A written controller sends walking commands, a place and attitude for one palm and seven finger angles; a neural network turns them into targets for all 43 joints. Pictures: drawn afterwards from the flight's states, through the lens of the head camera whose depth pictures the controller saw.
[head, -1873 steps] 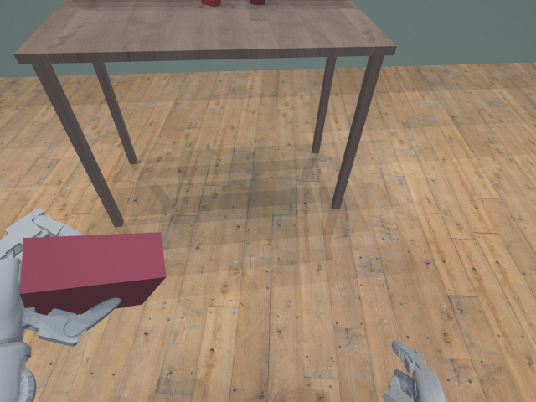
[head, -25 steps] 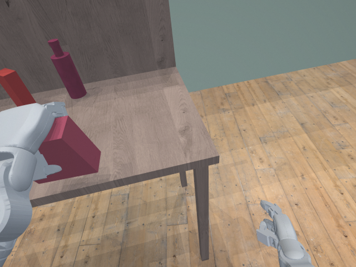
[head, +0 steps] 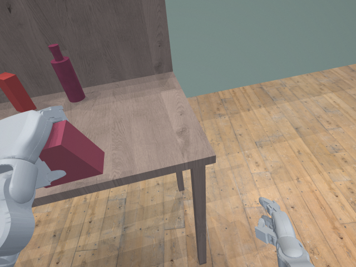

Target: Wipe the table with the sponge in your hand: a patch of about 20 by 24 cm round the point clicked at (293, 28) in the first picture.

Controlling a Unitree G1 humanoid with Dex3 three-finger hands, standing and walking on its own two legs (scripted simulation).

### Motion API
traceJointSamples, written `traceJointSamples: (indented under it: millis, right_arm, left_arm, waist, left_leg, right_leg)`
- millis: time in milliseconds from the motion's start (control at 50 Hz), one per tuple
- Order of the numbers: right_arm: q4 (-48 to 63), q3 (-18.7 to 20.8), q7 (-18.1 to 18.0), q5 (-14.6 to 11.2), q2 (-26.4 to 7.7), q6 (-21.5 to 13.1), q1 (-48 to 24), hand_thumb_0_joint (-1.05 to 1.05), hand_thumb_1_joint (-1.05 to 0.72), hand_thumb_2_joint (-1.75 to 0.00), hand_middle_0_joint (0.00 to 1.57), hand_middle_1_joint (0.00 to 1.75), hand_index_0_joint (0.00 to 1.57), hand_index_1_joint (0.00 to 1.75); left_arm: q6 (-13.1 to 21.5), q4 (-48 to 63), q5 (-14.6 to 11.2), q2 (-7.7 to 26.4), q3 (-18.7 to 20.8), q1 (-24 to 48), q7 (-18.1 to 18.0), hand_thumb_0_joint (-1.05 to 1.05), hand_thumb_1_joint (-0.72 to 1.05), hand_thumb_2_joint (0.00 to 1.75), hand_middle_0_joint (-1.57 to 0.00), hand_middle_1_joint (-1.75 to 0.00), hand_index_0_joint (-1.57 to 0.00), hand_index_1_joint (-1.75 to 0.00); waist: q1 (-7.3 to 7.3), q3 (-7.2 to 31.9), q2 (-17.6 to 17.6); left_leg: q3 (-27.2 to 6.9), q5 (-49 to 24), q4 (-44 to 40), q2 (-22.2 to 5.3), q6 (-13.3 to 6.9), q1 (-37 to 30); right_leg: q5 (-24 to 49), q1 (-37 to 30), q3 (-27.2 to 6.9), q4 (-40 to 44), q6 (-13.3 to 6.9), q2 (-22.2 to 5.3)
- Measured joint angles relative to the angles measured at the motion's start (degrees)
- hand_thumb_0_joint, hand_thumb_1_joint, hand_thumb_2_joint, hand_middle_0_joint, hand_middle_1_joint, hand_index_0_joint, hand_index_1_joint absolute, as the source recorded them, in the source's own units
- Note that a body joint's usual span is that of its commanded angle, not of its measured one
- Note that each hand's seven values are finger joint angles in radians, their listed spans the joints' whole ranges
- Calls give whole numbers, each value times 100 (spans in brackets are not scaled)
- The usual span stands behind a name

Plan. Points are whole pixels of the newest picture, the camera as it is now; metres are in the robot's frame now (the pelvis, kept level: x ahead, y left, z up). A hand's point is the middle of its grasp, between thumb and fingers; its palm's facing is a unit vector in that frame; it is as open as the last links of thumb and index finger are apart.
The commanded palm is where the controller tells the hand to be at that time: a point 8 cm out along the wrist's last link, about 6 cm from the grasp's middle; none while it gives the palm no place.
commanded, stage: bring the sponge back beside the body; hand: left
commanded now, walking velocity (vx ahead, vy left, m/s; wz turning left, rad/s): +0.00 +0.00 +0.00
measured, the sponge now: (62, 162) +0.22 +0.29 +0.18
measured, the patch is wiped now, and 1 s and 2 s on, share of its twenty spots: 1.00 1.00 1.00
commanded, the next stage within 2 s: step back with the hand held close in 0.06 s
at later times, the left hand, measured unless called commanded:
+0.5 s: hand (64, 130) +0.22 +0.25 +0.26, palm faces +0.47 -0.80 -0.38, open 9.6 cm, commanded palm +0.16 +0.30 +0.28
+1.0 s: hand (10, 166) +0.13 +0.26 +0.27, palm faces +0.57 -0.78 -0.25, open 9.6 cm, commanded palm +0.07 +0.30 +0.28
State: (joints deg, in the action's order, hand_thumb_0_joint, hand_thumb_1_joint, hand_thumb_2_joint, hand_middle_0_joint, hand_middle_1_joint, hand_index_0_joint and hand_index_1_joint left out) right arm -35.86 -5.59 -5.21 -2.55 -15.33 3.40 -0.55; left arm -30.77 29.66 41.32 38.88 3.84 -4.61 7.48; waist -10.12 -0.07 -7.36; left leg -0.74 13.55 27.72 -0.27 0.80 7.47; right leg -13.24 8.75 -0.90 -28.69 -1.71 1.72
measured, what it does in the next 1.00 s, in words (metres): steps on the spot: right foot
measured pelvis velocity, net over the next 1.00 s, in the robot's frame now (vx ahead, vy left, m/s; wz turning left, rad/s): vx -0.09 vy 0.01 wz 0.01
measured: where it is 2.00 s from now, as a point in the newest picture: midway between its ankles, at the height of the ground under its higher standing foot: outside the picture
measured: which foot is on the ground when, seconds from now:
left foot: down 0.00-0.96, up 0.98-1.00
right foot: down 0.00-0.78, up 0.80-0.92, down 0.94-1.00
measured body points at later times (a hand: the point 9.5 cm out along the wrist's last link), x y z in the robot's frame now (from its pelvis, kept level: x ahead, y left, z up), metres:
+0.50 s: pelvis +0.00 +0.02 -0.01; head +0.01 +0.03 +0.44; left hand +0.19 +0.29 +0.28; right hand +0.16 -0.22 -0.10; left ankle +0.01 +0.13 -0.74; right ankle +0.02 -0.09 -0.74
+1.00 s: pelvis -0.09 +0.01 -0.01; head -0.10 +0.00 +0.44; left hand +0.09 +0.30 +0.28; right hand +0.10 -0.20 -0.10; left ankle -0.02 +0.14 -0.73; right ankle -0.07 -0.08 -0.74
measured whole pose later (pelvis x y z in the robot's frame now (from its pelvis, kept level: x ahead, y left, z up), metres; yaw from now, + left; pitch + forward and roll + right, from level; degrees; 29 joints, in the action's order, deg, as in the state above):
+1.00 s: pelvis -0.09 +0.01 -0.01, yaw +0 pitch +0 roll -1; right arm -35.6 -1.2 -2.7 -1.2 -11.2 -1.1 8.9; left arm 7.8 31.8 -2.8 21.2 26.0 -8.3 -9.5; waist -2.0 2.5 -2.9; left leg -1.4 16.1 40.3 -1.2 0.4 26.0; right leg -17.5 18.7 1.4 -35.5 -2.3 3.2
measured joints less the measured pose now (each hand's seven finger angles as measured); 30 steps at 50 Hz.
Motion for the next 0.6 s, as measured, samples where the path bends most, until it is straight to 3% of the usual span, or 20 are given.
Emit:
traceJointSamples:
  millis: [200, 240, 260, 280, 320, 360, 400, 500, 600]
  right_arm:
    - [-1, -24, 23, -13, 20, 36, -5, 1, -90, -90, 20, 30, 20, 30]
    - [346, 31, 110, -22, 48, 15, 182, 1, -90, -90, 20, 30, 20, 30]
    - [501, 15, 146, -9, 86, -37, 282, 1, -90, -90, 20, 30, 20, 30]
    - [629, -6, 166, 10, 130, -77, 381, 1, -90, -90, 20, 30, 21, 30]
    - [781, -21, 164, 62, 184, -115, 571, 1, -90, -90, 20, 30, 21, 30]
    - [724, 35, 142, 98, 237, -81, 711, 1, -90, -90, 20, 30, 21, 30]
    - [623, 131, 117, 124, 262, -29, 875, 1, -90, -90, 20, 30, 21, 30]
    - [235, 398, 178, 199, 268, -9, 1249, 1, -90, -90, 20, 30, 21, 30]
    - [-37, 512, 276, 125, 184, 47, 1328, 1, -90, -90, 20, 30, 20, 30]
  left_arm:
    - [-22, 42, 73, -25, -95, 52, -28, -1, -51, 110, -78, -137, -80, -142]
    - [584, -35, -1847, -368, 556, 7, -336, -1, -51, 110, -78, -137, -80, -141]
    - [984, -44, -2627, -497, 857, -120, -505, -1, -51, 110, -78, -137, -80, -141]
    - [1331, 33, -3179, -614, 1090, -287, -666, -1, -51, 110, -78, -137, -80, -141]
    - [1895, 401, -3846, -845, 1392, -622, -954, -1, -51, 110, -77, -137, -80, -141]
    - [2387, 781, -4210, -1045, 1570, -890, -1173, -1, -51, 110, -77, -137, -80, -141]
    - [2797, 1063, -4384, -1155, 1738, -1124, -1343, -1, -51, 110, -78, -137, -80, -141]
    - [3424, 1036, -4446, -1127, 2192, -1068, -1558, -1, -51, 110, -78, -137, -80, -141]
    - [3672, 652, -4439, -1198, 2428, -921, -1618, -1, -51, 110, -77, -137, -80, -142]
  waist:
    - [-9, -19, 20]
    - [119, 103, 40]
    - [217, 175, 107]
    - [326, 220, 190]
    - [566, 229, 328]
    - [734, 149, 541]
    - [860, 124, 704]
    - [994, 79, 893]
    - [1200, 42, 555]
  left_leg:
    - [29, -21, -53, 38, -49, -30]
    - [-85, 218, 207, 46, -119, 318]
    - [-145, 417, 371, 66, -160, 534]
    - [-177, 499, 501, 76, -198, 705]
    - [-159, 177, 520, 29, -200, 818]
    - [-99, 216, 584, 67, -152, 884]
    - [-23, 307, 594, 119, -166, 929]
    - [99, 313, 617, 220, -199, 1011]
    - [-32, 297, 848, 14, -121, 1273]
  right_leg:
    - [38, -41, -34, 80, 49, -38]
    - [57, 146, 77, 104, 71, -38]
    - [58, 300, 114, 79, 74, -37]
    - [55, 439, 133, 46, 75, -28]
    - [6, 648, 171, -88, 84, 15]
    - [-67, 770, 120, -236, 117, -30]
    - [-114, 887, 52, -353, 157, -83]
    - [-377, 1006, 26, -677, 184, -166]
    - [-142, 1014, 164, -401, 56, 42]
